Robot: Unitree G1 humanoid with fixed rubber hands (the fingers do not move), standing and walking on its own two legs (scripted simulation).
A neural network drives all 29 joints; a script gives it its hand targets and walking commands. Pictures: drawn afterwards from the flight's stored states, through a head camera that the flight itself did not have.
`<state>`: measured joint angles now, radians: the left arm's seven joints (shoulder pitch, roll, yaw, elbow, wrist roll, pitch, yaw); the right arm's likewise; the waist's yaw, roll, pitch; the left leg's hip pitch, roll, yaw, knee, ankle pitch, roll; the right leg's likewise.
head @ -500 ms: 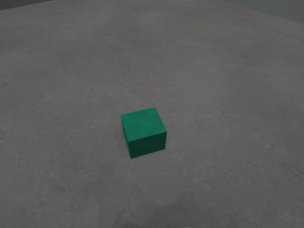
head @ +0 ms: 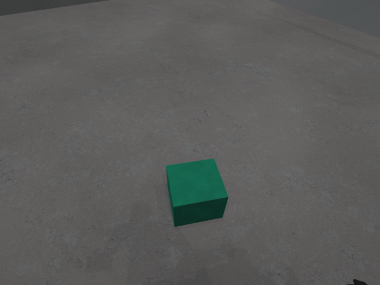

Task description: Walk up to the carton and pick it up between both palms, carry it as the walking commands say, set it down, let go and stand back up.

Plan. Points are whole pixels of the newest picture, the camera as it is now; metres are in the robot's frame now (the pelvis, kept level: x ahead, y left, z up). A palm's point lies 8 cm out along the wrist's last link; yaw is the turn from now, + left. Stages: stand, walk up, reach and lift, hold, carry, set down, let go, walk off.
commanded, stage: walk up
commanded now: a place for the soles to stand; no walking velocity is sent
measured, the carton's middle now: (194, 192) +0.74 +0.00 -0.64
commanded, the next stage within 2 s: none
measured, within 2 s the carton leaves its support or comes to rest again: neither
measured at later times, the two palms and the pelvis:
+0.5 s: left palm (48, 248) +0.22 +0.33 -0.05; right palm (350, 256) +0.25 -0.35 -0.08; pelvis +0.16 -0.02 +0.01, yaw +0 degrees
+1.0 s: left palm (79, 207) +0.34 +0.32 -0.09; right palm (323, 207) +0.36 -0.32 -0.07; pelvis +0.23 +0.00 +0.01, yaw -2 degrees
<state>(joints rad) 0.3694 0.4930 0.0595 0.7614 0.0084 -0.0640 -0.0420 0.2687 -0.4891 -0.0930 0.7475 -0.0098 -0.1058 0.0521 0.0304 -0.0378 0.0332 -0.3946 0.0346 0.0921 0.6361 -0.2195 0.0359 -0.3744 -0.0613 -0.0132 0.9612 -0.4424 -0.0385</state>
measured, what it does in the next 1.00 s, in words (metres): walks ahead: right foot, then left foot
